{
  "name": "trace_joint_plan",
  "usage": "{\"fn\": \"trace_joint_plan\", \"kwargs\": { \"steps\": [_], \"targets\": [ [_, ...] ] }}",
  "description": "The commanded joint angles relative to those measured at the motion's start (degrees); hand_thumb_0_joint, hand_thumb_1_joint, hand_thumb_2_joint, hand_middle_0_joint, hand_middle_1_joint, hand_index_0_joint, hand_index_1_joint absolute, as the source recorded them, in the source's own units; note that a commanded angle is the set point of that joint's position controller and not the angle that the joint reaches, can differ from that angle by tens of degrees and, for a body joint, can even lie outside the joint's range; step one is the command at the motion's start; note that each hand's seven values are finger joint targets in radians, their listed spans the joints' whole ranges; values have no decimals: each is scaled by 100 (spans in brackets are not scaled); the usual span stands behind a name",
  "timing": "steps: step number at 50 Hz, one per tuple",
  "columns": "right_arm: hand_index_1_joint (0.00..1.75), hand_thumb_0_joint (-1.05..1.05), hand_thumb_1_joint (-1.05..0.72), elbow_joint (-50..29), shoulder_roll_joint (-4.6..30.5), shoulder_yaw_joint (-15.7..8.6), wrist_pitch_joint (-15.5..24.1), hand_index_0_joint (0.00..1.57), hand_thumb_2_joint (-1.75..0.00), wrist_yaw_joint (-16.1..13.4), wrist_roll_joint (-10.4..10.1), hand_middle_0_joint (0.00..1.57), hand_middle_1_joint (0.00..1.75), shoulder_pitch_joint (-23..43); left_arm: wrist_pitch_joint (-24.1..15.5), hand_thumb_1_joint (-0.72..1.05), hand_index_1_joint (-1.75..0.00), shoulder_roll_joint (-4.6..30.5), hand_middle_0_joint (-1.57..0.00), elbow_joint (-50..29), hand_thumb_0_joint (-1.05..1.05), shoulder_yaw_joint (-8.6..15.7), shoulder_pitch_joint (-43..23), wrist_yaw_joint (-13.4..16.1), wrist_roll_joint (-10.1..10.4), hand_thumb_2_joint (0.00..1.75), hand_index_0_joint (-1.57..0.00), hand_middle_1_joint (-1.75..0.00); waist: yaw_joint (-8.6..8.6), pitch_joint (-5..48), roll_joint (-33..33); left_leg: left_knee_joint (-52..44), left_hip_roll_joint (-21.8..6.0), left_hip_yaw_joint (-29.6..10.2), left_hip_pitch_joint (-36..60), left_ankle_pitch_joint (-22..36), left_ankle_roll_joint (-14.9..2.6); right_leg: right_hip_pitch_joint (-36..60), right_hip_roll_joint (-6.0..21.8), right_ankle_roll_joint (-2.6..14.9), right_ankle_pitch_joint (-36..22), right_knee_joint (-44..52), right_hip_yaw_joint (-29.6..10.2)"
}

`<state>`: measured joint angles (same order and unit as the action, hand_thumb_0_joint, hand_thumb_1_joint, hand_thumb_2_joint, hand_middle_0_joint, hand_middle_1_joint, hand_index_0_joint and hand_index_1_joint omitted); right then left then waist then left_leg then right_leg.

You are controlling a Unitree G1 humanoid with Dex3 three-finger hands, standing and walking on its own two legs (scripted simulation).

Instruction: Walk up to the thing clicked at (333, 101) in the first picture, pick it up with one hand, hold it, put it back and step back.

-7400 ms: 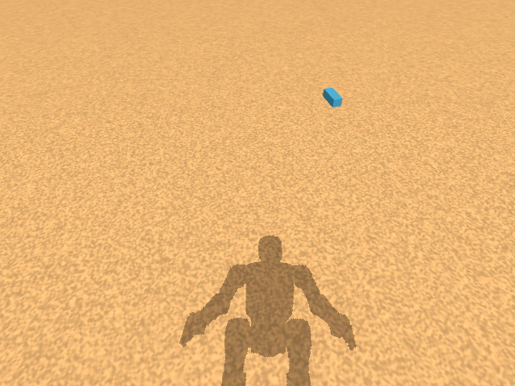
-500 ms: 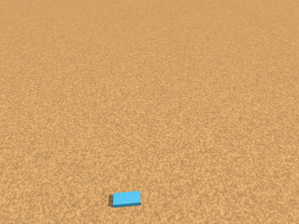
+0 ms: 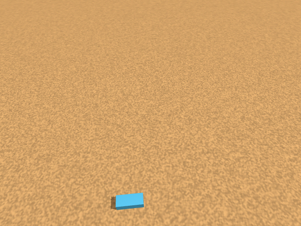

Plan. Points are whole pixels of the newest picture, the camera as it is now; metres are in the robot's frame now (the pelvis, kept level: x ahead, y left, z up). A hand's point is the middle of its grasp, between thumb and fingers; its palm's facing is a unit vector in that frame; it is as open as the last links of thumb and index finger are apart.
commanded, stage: walk up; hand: left
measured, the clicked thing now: (130, 201) +0.42 +0.15 -0.75
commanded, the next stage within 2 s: stand in 0.02 s
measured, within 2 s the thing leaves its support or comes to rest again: neither
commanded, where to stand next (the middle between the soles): +0.04 -0.04 m, yaw +4 degrees
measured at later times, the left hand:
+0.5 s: hand out of the picture +0.06 +0.25 -0.15, palm faces +0.00 -0.94 -0.35, open 7.4 cm
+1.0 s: hand out of the picture +0.04 +0.25 -0.15, palm faces +0.00 -0.94 -0.34, open 7.4 cm
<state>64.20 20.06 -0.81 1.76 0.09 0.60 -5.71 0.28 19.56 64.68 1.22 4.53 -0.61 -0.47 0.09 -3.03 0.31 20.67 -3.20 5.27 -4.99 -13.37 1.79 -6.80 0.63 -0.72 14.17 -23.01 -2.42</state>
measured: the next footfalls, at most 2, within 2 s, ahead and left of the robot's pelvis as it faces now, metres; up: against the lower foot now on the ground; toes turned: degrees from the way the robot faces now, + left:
none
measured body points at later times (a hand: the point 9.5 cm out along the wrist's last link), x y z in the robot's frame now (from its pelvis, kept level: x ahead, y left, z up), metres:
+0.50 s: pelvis -0.02 +0.00 +0.00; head -0.01 -0.01 +0.45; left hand +0.06 +0.30 -0.12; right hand +0.07 -0.30 -0.13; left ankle -0.03 +0.14 -0.74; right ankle -0.02 -0.13 -0.74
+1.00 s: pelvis -0.03 +0.00 +0.00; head -0.02 +0.00 +0.45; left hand +0.04 +0.30 -0.13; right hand +0.05 -0.30 -0.13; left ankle -0.03 +0.14 -0.74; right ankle -0.02 -0.13 -0.74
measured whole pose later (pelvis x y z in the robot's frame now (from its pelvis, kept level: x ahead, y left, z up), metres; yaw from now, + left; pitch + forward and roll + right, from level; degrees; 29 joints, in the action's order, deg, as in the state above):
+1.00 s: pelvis -0.03 +0.00 +0.00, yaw +2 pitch -2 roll +0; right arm 66.3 20.1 -0.7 0.4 1.0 0.8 -6.0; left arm -0.8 19.9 64.9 -0.1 6.5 -0.3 -0.6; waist 0.3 -2.9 -0.3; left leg 17.5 -3.0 3.7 -6.1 -8.8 1.7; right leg -6.4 0.8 -0.9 9.3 -18.1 -0.8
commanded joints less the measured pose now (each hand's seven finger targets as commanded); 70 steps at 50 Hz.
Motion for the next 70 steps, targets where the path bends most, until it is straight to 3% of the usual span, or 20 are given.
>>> {"fn": "trace_joint_plan", "kwargs": {
  "steps": [1, 8, 16, 33, 40, 45, 54, 70],
  "targets": [
    [30, 0, -90, -366, 1258, -231, 63, 20, -90, -98, 8, 20, 30, 504, -148, 90, -30, 1187, -20, -399, 0, 183, -357, 87, 28, 90, -20, -30, 12, 301, -276, -276, -571, -496, 134, 1805, -233, -59, 639, 185, -2157, 393, -352],
    [30, 0, -90, -287, 1205, -211, -8, 20, -90, -67, -16, 20, 30, 432, -196, 90, -30, 1247, -20, -337, 0, 178, -233, 123, 17, 90, -20, -30, 63, 730, 5, -320, -580, -499, 587, 1815, -193, 115, 657, 151, -2356, 505, -283],
    [30, 0, -90, -226, 1188, -186, -53, 20, -90, -35, 7, 20, 30, 488, -202, 90, -30, 1274, -20, -314, 0, 161, -340, 133, 16, 90, -20, -30, 78, 566, 46, -487, -568, -523, 384, 1134, -185, 76, 684, 136, -1756, 729, -324],
    [30, 0, -90, -161, 1195, -208, -34, 20, -90, 1, 29, 20, 30, 374, -210, 90, -30, 1296, -20, -295, 0, 136, -214, 114, 2, 90, -20, -30, 54, 362, 3, -594, -576, -643, 203, 570, -206, -175, 664, 130, -907, 908, -327],
    [30, 0, -90, -153, 1225, -218, -12, 20, -90, 0, 34, 20, 30, 296, -218, 90, -30, 1276, -20, -321, 0, 123, -93, 98, -2, 90, -20, -30, 35, 435, -105, -606, -579, -659, 136, 702, -218, -100, 680, 141, -1104, 853, -336],
    [30, 0, -90, -131, 1166, -202, -30, 20, -90, 2, 25, 20, 30, 255, -202, 90, -30, 1299, -20, -317, 0, 110, -98, 104, 1, 90, -20, -30, 51, 283, 3, -651, -554, -695, 12, 448, -206, -207, 657, 143, -750, 897, -325],
    [30, 0, -90, -165, 1229, -207, 9, 20, -90, -1, 28, 20, 30, 236, -206, 90, -30, 1275, -20, -364, 0, 94, -20, 93, -2, 90, -20, -30, 22, 407, -100, -641, -571, -681, 81, 791, -211, -113, 676, 166, -1045, 774, -306],
    [30, 0, -90, -199, 1214, -190, -17, 20, -90, 7, 15, 20, 30, 256, -216, 90, -30, 1292, -20, -377, 0, 78, 55, 105, -15, 90, -20, -30, 14, 375, -65, -600, -558, -676, 99, 727, -227, -153, 681, 136, -1033, 792, -281]
  ]
}}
